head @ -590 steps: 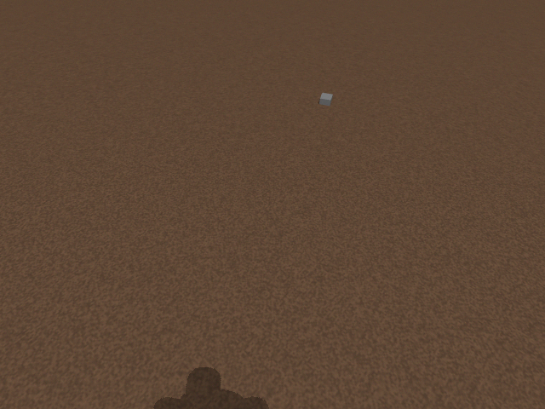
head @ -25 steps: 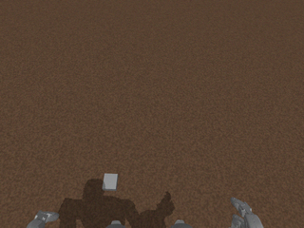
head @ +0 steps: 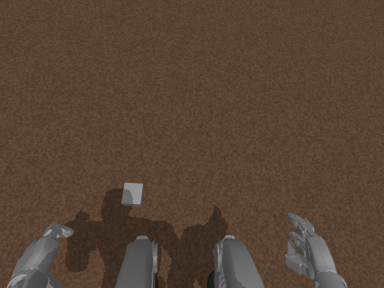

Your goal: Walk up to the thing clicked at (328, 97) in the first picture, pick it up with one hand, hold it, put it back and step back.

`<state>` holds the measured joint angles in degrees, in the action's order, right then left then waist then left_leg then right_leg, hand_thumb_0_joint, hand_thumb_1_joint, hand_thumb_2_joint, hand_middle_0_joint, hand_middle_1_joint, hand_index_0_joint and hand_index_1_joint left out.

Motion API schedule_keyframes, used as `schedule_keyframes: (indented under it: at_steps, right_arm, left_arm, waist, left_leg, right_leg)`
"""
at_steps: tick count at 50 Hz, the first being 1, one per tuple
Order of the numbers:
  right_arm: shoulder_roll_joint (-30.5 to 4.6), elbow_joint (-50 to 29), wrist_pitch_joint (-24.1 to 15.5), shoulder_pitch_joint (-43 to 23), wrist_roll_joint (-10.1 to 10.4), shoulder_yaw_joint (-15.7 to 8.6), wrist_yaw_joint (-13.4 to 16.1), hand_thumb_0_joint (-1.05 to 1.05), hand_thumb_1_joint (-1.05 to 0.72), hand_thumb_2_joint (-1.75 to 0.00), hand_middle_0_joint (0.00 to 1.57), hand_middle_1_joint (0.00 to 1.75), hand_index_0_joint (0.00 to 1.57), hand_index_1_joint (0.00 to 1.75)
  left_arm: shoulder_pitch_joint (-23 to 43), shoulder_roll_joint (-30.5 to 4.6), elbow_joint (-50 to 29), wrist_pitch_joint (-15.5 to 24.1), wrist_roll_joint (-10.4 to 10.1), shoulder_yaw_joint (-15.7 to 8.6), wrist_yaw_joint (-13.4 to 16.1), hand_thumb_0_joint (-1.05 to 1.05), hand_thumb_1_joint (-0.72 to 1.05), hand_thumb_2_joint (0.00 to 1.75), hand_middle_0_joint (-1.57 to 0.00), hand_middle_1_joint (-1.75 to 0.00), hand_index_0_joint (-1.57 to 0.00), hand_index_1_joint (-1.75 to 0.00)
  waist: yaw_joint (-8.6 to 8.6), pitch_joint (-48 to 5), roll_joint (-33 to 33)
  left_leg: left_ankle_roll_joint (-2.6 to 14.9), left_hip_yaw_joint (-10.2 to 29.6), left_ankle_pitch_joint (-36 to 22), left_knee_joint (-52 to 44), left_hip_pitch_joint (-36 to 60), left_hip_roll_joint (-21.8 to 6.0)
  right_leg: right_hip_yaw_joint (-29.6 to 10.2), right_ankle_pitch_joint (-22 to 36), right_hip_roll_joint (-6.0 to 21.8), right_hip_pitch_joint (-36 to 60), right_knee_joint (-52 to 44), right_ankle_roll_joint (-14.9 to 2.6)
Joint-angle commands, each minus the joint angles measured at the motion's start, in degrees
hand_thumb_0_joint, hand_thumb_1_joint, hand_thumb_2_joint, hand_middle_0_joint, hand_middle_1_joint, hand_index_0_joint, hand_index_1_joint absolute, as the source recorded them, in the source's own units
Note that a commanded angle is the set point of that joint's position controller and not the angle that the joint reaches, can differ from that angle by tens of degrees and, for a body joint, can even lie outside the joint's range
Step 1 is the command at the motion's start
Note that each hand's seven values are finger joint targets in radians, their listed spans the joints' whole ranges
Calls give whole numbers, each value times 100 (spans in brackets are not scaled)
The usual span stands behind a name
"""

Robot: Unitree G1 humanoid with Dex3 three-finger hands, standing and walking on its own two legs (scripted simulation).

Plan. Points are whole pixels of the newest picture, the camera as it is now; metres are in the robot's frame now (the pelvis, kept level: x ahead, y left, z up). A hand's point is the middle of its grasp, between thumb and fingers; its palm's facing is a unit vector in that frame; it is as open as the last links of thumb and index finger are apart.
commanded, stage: rise first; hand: left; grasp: from above
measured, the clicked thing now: (133, 194) +0.46 +0.20 -0.56
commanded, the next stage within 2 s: approach in 1.66 s
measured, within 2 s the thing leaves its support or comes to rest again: neither
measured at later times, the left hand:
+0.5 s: hand (96, 220) +0.32 +0.26 -0.32, palm faces -0.51 -0.22 -0.83, open 13.8 cm
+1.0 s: hand (105, 208) +0.37 +0.26 -0.39, palm faces -0.49 -0.01 -0.87, open 14.0 cm
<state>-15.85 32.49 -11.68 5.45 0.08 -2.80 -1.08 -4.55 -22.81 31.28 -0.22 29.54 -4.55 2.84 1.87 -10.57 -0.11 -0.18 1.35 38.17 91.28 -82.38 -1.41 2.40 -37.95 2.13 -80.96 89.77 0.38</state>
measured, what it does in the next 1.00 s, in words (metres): lowers itself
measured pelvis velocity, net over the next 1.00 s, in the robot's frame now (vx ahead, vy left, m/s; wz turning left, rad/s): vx -0.06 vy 0.01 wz -0.08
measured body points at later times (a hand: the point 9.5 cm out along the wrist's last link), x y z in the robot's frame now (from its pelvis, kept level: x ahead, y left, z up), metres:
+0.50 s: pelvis -0.07 +0.00 -0.17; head +0.15 +0.02 +0.22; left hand +0.34 +0.27 -0.27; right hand +0.04 -0.28 -0.31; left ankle +0.03 +0.12 -0.55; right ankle +0.03 -0.13 -0.55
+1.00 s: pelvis -0.06 +0.01 -0.23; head +0.16 +0.04 +0.16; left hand +0.39 +0.26 -0.34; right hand +0.01 -0.28 -0.35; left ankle +0.03 +0.12 -0.55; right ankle +0.03 -0.13 -0.55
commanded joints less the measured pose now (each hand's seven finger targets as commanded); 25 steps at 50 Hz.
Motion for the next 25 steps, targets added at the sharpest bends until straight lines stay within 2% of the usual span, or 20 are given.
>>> schedule_keyframes:
  at_steps: [1, 3, 5, 6, 7, 8, 9, 10, 11, 12, 13, 15, 16, 17, 20, 23, 24, 25]
  right_arm:
    - [-952, -349, -183, 215, 56, -423, 14, 0, -80, -88, 20, 30, 20, 30]
    - [-996, -246, -140, 221, 66, -440, -14, 0, -81, -88, 20, 30, 20, 30]
    - [-1039, -169, -80, 253, 74, -489, -30, 0, -81, -88, 20, 30, 20, 30]
    - [-1024, -122, -57, 291, 75, -488, -35, 0, -81, -88, 20, 30, 20, 30]
    - [-1048, -25, -33, 345, 59, -511, -44, 0, -81, -88, 20, 30, 20, 30]
    - [-1023, 57, -21, 389, 42, -493, -51, 0, -81, -88, 20, 30, 20, 30]
    - [-1019, 128, -3, 474, 35, -517, -63, 0, -82, -88, 20, 30, 20, 30]
    - [-1030, 166, 8, 518, 18, -509, -80, 0, -82, -88, 20, 30, 20, 30]
    - [-1020, 197, 26, 541, 1, -534, -80, 0, -82, -88, 20, 30, 20, 30]
    - [-1015, 226, 44, 560, -20, -517, -86, 0, -83, -89, 20, 30, 20, 30]
    - [-1028, 239, 57, 570, -41, -533, -96, 0, -84, -89, 20, 30, 20, 30]
    - [-1034, 301, 108, 643, -64, -531, -99, 0, -84, -89, 20, 30, 20, 30]
    - [-1031, 323, 126, 633, -77, -534, -94, 0, -81, -88, 20, 30, 20, 30]
    - [-1054, 338, 162, 663, -94, -528, -102, 0, -85, -89, 20, 30, 20, 30]
    - [-1042, 404, 262, 694, -133, -509, -119, 0, -82, -88, 20, 30, 20, 30]
    - [-1068, 487, 386, 761, -174, -459, -156, 0, -82, -88, 20, 30, 20, 30]
    - [-1080, 504, 424, 824, -188, -448, -173, 0, -82, -88, 20, 30, 20, 30]
    - [-1080, 533, 466, 867, -192, -440, -188, 0, -83, -89, 20, 30, 20, 30]
  left_arm:
    - [820, -1286, -511, 619, 587, -427, 427, 0, -51, 100, -4, -102, -3, -103]
    - [1032, -1476, -335, 681, 847, -555, 602, 0, -50, 98, -4, -103, -4, -103]
    - [1362, -1480, -252, 677, 1073, -509, 740, 0, -50, 98, -5, -104, -4, -104]
    - [1719, -1498, -152, 671, 1170, -441, 783, 0, -48, 97, -4, -105, -4, -104]
    - [1968, -1524, 18, 671, 1247, -452, 817, 0, -48, 97, -4, -105, -4, -105]
    - [2318, -1510, 225, 686, 1328, -355, 822, 0, -47, 96, -4, -106, -5, -105]
    - [2539, -1578, 417, 707, 1402, -341, 806, 0, -48, 96, -5, -106, -6, -105]
    - [2917, -1701, 504, 752, 1483, -350, 789, 0, -48, 96, -4, -106, -5, -105]
    - [3084, -1865, 643, 805, 1575, -409, 774, 0, -46, 95, -3, -108, -5, -106]
    - [3397, -1984, 757, 865, 1636, -423, 762, 0, -48, 96, -4, -107, -6, -105]
    - [3528, -2058, 863, 932, 1710, -419, 752, 0, -48, 96, -4, -106, -6, -105]
    - [3915, -2156, 1095, 1059, 1906, -386, 739, 0, -49, 97, -4, -107, -6, -105]
    - [4169, -2318, 1085, 1135, 1982, -397, 736, 0, -45, 96, -3, -108, -5, -105]
    - [4224, -2419, 1332, 1176, 2060, -451, 741, 0, -50, 98, -4, -107, -6, -106]
    - [4597, -2469, 1618, 1333, 2303, -386, 762, 0, -47, 98, -3, -108, -5, -106]
    - [4777, -2624, 1890, 1451, 2584, -413, 829, 0, -45, 97, -3, -107, -5, -104]
    - [5039, -2629, 1927, 1498, 2675, -350, 867, 0, -44, 96, -3, -107, -6, -104]
    - [5207, -2631, 1823, 1552, 2737, -353, 916, 0, -46, 97, -3, -105, -6, -103]
  waist:
    - [-2, -2603, 645]
    - [-107, -2807, 742]
    - [-152, -3133, 821]
    - [-46, -3164, 780]
    - [-42, -3247, 627]
    - [44, -3224, 560]
    - [36, -3316, 397]
    - [92, -3378, 305]
    - [40, -3439, 206]
    - [73, -3454, 162]
    - [37, -3501, 96]
    - [77, -3584, 58]
    - [74, -3568, 153]
    - [77, -3456, 106]
    - [113, -3272, 232]
    - [99, -3314, 415]
    - [215, -3258, 490]
    - [223, -3344, 602]
  left_leg:
    - [61, 145, -2083, -324, 1280, 119]
    - [36, 178, -2198, -105, 1081, 125]
    - [17, 202, -2279, 68, 1127, 98]
    - [33, 155, -2166, 221, 890, 117]
    - [57, 143, -2076, 366, 742, 117]
    - [77, 95, -1912, 526, 464, 133]
    - [129, 7, -1826, 751, 237, 147]
    - [149, 7, -1630, 895, -44, 164]
    - [170, -72, -1437, 1070, -327, 171]
    - [179, -93, -1220, 1158, -583, 184]
    - [185, -108, -1039, 1233, -701, 179]
    - [202, -145, -853, 1391, -893, 189]
    - [198, -147, -689, 1426, -982, 184]
    - [206, -153, -527, 1477, -1148, 197]
    - [212, -135, -133, 1601, -1455, 212]
    - [213, -95, -252, 1754, -1442, 200]
    - [215, -70, -249, 1812, -1484, 201]
    - [203, -24, -315, 1828, -1374, 196]
  right_leg:
    - [-45, 1821, -253, 130, -82, -194]
    - [-19, 1879, -234, -137, 264, -220]
    - [18, 1853, -232, -427, 465, -237]
    - [12, 1820, -230, -476, 510, -228]
    - [23, 1759, -241, -533, 552, -217]
    - [19, 1682, -241, -591, 612, -208]
    - [-8, 1665, -256, -562, 623, -181]
    - [-4, 1528, -250, -613, 717, -182]
    - [-40, 1416, -251, -533, 746, -154]
    - [-44, 1230, -239, -519, 813, -153]
    - [-42, 1026, -245, -549, 849, -145]
    - [-49, 806, -261, -632, 909, -146]
    - [-54, 589, -273, -720, 950, -151]
    - [-56, 379, -285, -833, 973, -160]
    - [-11, -56, -316, -1213, 1150, -193]
    - [106, 140, -316, -1458, 1425, -217]
    - [138, 183, -314, -1592, 1506, -224]
    - [187, 284, -307, -1707, 1608, -234]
